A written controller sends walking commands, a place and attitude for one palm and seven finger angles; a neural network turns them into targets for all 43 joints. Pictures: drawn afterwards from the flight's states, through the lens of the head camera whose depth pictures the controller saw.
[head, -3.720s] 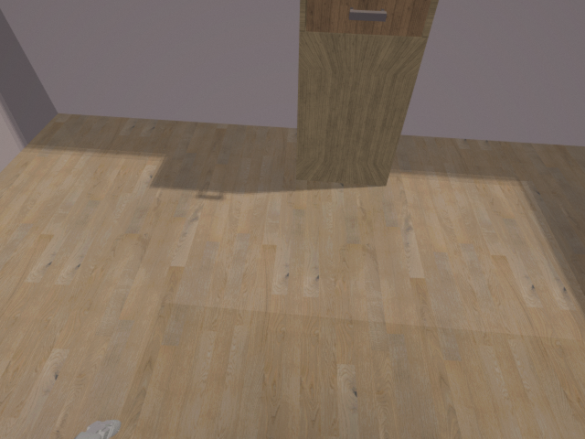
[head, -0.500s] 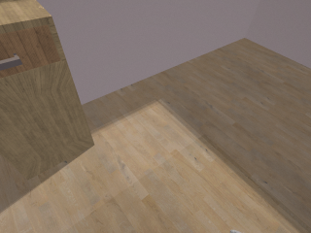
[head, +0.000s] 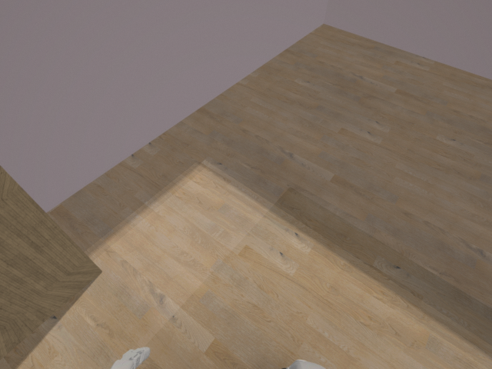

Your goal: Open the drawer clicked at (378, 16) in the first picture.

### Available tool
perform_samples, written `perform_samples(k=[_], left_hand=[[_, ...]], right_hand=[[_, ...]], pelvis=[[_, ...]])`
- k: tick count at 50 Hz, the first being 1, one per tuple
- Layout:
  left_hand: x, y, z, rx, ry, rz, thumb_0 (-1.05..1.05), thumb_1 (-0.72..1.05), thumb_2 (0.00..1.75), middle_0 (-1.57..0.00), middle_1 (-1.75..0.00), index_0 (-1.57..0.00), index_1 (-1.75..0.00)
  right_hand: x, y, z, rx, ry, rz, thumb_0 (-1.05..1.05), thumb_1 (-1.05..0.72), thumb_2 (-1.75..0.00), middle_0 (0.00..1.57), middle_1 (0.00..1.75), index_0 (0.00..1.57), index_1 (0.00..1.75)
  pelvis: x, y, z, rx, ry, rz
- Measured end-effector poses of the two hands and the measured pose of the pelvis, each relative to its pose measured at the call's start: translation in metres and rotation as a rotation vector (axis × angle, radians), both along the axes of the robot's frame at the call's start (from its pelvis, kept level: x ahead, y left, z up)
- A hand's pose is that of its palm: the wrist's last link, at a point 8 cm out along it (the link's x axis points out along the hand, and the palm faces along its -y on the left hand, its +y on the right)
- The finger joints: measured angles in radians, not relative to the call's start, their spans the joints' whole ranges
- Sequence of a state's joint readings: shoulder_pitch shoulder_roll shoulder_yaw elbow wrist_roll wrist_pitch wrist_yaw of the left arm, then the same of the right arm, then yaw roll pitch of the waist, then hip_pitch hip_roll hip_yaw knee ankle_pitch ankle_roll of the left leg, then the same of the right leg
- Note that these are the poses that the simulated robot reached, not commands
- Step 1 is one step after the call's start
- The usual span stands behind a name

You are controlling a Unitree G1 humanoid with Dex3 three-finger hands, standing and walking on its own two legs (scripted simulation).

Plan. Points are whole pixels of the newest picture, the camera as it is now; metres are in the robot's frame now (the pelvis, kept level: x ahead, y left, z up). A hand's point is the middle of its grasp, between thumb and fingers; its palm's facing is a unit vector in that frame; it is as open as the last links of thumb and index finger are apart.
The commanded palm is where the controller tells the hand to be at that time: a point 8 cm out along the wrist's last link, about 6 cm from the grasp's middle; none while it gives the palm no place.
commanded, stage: turn to face it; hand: left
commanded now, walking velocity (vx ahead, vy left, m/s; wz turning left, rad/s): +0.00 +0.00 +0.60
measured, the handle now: out of the picture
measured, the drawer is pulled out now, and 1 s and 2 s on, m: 0.00 0.00 0.00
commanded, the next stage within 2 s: take the last steps up to it in 1.30 s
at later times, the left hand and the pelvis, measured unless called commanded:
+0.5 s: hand out of the picture +0.04 +0.27 -0.16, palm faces +0.32 -0.92 -0.24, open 7.4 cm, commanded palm none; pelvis +0.01 +0.04 +0.01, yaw +16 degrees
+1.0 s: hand out of the picture -0.04 +0.16 -0.13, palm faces +0.57 -0.77 -0.28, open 7.4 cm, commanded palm none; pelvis +0.01 -0.04 +0.02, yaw +36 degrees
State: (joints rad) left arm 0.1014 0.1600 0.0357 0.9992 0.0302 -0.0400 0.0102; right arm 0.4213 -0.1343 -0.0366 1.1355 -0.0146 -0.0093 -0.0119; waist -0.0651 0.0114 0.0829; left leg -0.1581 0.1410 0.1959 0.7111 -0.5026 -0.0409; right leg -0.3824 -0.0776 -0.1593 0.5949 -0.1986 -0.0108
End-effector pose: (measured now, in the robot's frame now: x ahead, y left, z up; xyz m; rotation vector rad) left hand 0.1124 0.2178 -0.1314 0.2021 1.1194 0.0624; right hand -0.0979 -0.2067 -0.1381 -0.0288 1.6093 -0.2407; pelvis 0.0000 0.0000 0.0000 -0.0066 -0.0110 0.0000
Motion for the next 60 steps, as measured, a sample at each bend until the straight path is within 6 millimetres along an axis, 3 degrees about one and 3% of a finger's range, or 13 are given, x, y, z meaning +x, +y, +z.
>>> perform_samples(k=[3, 7, 11, 15, 18, 21, 28, 33, 39, 47, 53, 60], left_hand=[[0.011, -0.007, 0.006, -0.009, -0.038, 0.029, 0.00, 0.91, 0.90, -0.20, -0.30, -0.20, -0.30], [0.005, -0.004, 0.010, -0.016, -0.040, 0.091, 0.00, 0.91, 0.90, -0.20, -0.30, -0.20, -0.30], [-0.011, 0.015, 0.002, -0.028, -0.028, 0.160, 0.00, 0.91, 0.90, -0.20, -0.30, -0.21, -0.30], [-0.033, 0.048, -0.019, -0.039, -0.011, 0.242, 0.00, 0.90, 0.90, -0.20, -0.30, -0.21, -0.30], [-0.054, 0.069, -0.020, -0.019, 0.040, 0.287, 0.00, 0.91, 0.90, -0.20, -0.30, -0.20, -0.30], [-0.073, 0.084, -0.009, 0.002, 0.061, 0.338, 0.01, 0.91, 0.90, -0.20, -0.30, -0.20, -0.30], [-0.111, 0.094, 0.015, 0.060, 0.099, 0.438, 0.01, 0.91, 0.90, -0.20, -0.30, -0.20, -0.30], [-0.120, 0.081, 0.024, 0.092, 0.090, 0.487, 0.01, 0.91, 0.90, -0.20, -0.30, -0.20, -0.30], [-0.127, 0.044, 0.032, 0.130, 0.019, 0.544, 0.01, 0.91, 0.90, -0.20, -0.30, -0.20, -0.30], [-0.166, -0.008, 0.041, 0.100, 0.052, 0.652, 0.01, 0.90, 0.90, -0.20, -0.30, -0.20, -0.30], [-0.205, -0.030, 0.031, 0.053, 0.096, 0.742, 0.01, 0.90, 0.90, -0.20, -0.30, -0.21, -0.30], [-0.279, -0.037, 0.002, -0.007, 0.192, 0.868, 0.00, 0.90, 0.90, -0.20, -0.30, -0.21, -0.30]], right_hand=[[0.022, 0.000, -0.004, 0.024, 0.006, 0.033, 0.01, -0.91, -0.90, 0.20, 0.30, 0.20, 0.29], [0.074, -0.002, -0.003, 0.021, -0.092, 0.102, 0.01, -0.91, -0.90, 0.20, 0.30, 0.20, 0.29], [0.132, -0.001, 0.003, -0.015, -0.227, 0.189, 0.01, -0.91, -0.90, 0.20, 0.30, 0.20, 0.29], [0.178, -0.001, 0.007, -0.087, -0.337, 0.287, 0.01, -0.92, -0.90, 0.20, 0.30, 0.20, 0.29], [0.197, 0.001, 0.019, -0.119, -0.378, 0.335, 0.01, -0.92, -0.90, 0.20, 0.30, 0.20, 0.29], [0.210, 0.003, 0.031, -0.129, -0.377, 0.385, 0.00, -0.91, -0.90, 0.20, 0.30, 0.20, 0.29], [0.241, 0.008, 0.039, -0.094, -0.385, 0.477, 0.00, -0.91, -0.90, 0.20, 0.30, 0.20, 0.29], [0.259, 0.003, 0.029, -0.048, -0.386, 0.529, 0.00, -0.90, -0.90, 0.21, 0.30, 0.21, 0.29], [0.284, -0.014, 0.005, 0.016, -0.383, 0.592, 0.01, -0.90, -0.90, 0.21, 0.30, 0.21, 0.29], [0.316, -0.014, 0.014, 0.056, -0.386, 0.712, 0.01, -0.91, -0.90, 0.20, 0.30, 0.20, 0.29], [0.329, 0.007, 0.019, 0.057, -0.369, 0.822, 0.01, -0.91, -0.90, 0.20, 0.30, 0.20, 0.29], [0.338, 0.064, 0.025, 0.054, -0.455, 0.959, 0.01, -0.91, -0.90, 0.20, 0.30, 0.20, 0.29]], pelvis=[[0.005, -0.001, 0.002, -0.002, -0.004, 0.042], [0.008, 0.003, 0.006, -0.003, -0.004, 0.090], [0.009, 0.014, 0.004, -0.012, -0.005, 0.137], [0.008, 0.031, -0.010, -0.030, -0.004, 0.179], [0.007, 0.036, -0.007, -0.030, 0.002, 0.205], [0.009, 0.037, 0.004, -0.026, 0.012, 0.236], [0.014, 0.033, 0.018, -0.023, 0.022, 0.313], [0.015, 0.017, 0.016, -0.012, 0.020, 0.376], [0.016, -0.015, 0.006, 0.007, 0.014, 0.463], [0.015, -0.035, 0.018, 0.046, -0.001, 0.584], [0.008, -0.037, 0.019, 0.047, 0.013, 0.659], [-0.014, -0.021, 0.005, 0.007, 0.021, 0.727]])
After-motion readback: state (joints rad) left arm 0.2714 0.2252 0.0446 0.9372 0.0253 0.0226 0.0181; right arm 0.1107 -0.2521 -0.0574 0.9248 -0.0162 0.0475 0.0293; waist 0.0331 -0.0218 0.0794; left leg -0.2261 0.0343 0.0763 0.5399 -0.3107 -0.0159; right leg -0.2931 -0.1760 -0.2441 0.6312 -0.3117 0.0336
